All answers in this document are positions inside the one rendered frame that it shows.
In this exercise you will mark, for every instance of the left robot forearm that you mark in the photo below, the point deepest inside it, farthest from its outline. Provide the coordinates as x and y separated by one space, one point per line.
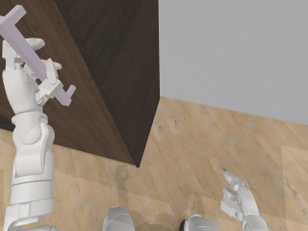
33 171

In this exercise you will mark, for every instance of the right robot forearm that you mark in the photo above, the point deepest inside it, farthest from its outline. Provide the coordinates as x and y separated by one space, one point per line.
254 223

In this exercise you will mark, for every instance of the robot left hand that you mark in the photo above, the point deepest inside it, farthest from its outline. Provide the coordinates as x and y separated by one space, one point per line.
20 82

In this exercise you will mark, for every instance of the left robot thigh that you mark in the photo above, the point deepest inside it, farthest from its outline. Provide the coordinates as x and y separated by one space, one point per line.
118 219

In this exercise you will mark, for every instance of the robot thigh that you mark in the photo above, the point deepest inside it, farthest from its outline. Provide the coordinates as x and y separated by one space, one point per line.
197 223
118 219

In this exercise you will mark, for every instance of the right robot thigh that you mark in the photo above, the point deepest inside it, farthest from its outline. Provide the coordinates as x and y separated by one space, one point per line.
197 223

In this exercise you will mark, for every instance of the robot right hand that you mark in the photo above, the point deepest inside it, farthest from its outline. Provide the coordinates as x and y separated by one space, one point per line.
239 204

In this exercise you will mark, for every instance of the wardrobe door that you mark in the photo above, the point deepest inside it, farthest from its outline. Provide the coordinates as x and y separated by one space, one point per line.
86 124
5 121

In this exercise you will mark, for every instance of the handle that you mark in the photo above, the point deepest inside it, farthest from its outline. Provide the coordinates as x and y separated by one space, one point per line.
23 49

